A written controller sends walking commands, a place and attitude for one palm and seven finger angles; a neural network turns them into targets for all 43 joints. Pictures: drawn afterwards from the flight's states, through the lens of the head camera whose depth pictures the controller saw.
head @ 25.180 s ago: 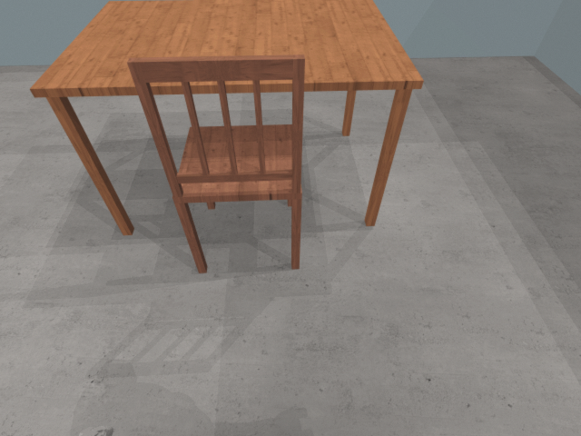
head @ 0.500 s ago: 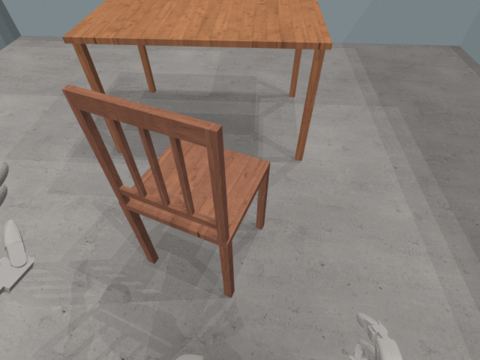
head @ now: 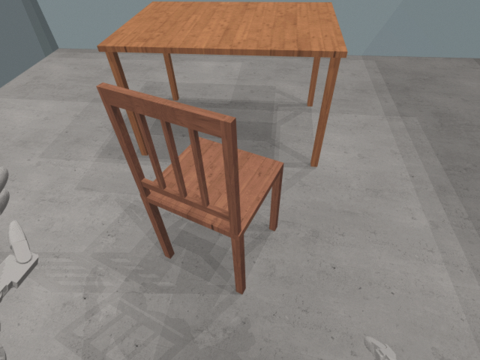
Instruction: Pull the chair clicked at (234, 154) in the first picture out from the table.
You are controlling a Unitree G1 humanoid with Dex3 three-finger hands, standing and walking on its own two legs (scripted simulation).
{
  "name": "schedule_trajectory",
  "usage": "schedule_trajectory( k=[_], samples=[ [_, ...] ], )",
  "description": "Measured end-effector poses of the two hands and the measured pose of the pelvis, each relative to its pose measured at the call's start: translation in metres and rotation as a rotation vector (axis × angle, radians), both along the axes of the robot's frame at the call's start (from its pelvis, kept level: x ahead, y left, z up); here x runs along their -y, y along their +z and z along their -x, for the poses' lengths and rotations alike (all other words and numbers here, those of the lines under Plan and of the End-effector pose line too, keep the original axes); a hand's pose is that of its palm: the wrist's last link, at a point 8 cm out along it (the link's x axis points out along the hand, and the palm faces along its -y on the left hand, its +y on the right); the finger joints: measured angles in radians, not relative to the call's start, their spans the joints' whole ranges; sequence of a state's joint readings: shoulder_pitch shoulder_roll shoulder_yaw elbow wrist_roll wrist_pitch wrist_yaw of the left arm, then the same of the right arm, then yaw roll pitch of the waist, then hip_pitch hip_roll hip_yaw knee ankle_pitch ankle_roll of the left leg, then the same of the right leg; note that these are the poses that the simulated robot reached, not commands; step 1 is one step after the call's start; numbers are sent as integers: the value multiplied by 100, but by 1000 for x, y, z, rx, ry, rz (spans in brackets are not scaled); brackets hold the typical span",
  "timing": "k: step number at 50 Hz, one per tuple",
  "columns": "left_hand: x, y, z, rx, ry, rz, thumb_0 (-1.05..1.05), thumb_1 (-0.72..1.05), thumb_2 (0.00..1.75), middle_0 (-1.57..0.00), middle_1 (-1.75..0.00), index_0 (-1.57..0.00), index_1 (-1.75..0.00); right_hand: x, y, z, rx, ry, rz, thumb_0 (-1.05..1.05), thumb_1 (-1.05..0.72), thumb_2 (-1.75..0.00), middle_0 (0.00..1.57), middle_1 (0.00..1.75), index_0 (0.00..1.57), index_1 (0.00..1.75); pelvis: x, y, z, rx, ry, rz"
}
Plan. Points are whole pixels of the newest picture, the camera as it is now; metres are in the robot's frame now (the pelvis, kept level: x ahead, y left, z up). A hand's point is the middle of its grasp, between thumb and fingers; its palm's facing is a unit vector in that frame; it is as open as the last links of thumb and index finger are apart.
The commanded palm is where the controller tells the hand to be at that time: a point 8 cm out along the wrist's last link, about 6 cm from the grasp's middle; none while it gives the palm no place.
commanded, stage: stop stepping back and stand still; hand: left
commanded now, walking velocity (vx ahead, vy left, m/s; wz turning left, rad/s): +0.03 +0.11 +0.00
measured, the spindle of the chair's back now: (175, 161) +0.65 +0.25 -0.08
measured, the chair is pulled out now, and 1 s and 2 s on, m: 0.58 0.58 0.58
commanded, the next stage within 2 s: let the arm hang, fingers relaxed in 0.06 s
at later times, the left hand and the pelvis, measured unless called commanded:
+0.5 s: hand out of the picture +0.08 +0.20 -0.17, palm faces +0.10 -0.98 -0.16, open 6.8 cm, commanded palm none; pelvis +0.02 +0.03 +0.01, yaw +2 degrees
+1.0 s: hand out of the picture +0.01 +0.19 -0.16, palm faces +0.05 -0.98 -0.18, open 7.3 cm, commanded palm none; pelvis +0.04 +0.04 +0.01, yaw +0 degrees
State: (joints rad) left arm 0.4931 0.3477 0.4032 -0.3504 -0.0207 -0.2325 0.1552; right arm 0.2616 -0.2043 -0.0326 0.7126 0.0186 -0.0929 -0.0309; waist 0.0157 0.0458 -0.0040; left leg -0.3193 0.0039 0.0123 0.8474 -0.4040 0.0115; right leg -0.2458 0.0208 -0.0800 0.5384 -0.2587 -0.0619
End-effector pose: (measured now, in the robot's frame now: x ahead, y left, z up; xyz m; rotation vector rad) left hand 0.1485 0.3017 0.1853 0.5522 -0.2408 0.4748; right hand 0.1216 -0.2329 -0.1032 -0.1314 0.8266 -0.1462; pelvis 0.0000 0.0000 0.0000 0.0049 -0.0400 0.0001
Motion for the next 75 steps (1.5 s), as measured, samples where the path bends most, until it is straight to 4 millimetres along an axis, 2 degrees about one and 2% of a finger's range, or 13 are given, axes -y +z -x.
schedule_trajectory(
  k=[9,11,13,15,17,19,22,25,32,38,43,52,75],
  samples=[
    [2,-8,-20,-49,-122,-12,1,89,90,-21,-30,-21,-30,-2,29,-25,75,24,79,1,-90,-90,20,30,20,30,-11,3,-7,-15,2,6],
    [-7,-48,-35,-204,-111,48,0,90,90,-20,-30,-21,-30,-1,19,-30,43,54,75,1,-90,-90,20,30,20,30,-17,-1,-9,-41,18,1],
    [-14,-111,-45,-433,-54,187,0,90,90,-20,-30,-20,-30,-5,5,-32,-9,68,65,1,-90,-90,20,30,20,30,-22,-4,-11,-56,26,-2],
    [-9,-179,-39,-685,-3,335,0,91,90,-20,-30,-20,-30,-12,-5,-29,-65,70,48,1,-90,-90,20,30,20,30,-25,-4,-13,-56,28,1],
    [8,-238,-18,-924,14,456,0,91,90,-19,-30,-19,-30,-20,-10,-20,-121,64,34,1,-90,-90,20,30,20,30,-27,-3,-17,-48,25,0],
    [32,-283,12,-1132,6,557,0,91,90,-19,-30,-19,-30,-29,-11,-6,-181,54,28,1,-90,-90,20,30,20,30,-28,-2,-20,-39,20,-1],
    [60,-319,59,-1324,34,698,0,94,90,-20,-30,-20,-30,-39,-14,20,-290,40,29,0,-90,-90,20,30,20,30,-30,2,-23,-29,19,7],
    [48,-325,83,-1367,116,725,-4,102,90,-21,-30,-21,-30,-38,-15,46,-399,13,54,0,-93,-90,20,30,21,30,-31,6,-24,-27,28,15],
    [26,-321,140,-1548,217,698,-2,98,90,-20,-30,-20,-30,-36,-21,88,-548,-25,51,0,-93,-90,20,30,20,30,-39,10,-29,-22,25,17],
    [25,-314,162,-1619,262,685,-1,94,90,-20,-30,-20,-30,-51,-30,107,-600,-37,-4,0,-92,-90,20,30,20,30,-42,10,-33,-17,16,11],
    [36,-314,161,-1622,250,693,0,92,90,-20,-30,-20,-30,-67,-36,113,-611,-42,-53,0,-91,-90,20,30,20,30,-42,10,-35,-14,8,7],
    [66,-320,137,-1573,176,729,0,91,90,-20,-30,-20,-30,-80,-40,116,-604,-59,-100,0,-91,-90,20,30,20,30,-37,10,-38,-11,-1,3],
    [84,-321,140,-1594,190,736,0,91,90,-20,-30,-20,-30,-58,-39,125,-639,-94,-84,0,-91,-90,20,30,20,30,-20,9,-42,-13,-8,2]
  ],
)
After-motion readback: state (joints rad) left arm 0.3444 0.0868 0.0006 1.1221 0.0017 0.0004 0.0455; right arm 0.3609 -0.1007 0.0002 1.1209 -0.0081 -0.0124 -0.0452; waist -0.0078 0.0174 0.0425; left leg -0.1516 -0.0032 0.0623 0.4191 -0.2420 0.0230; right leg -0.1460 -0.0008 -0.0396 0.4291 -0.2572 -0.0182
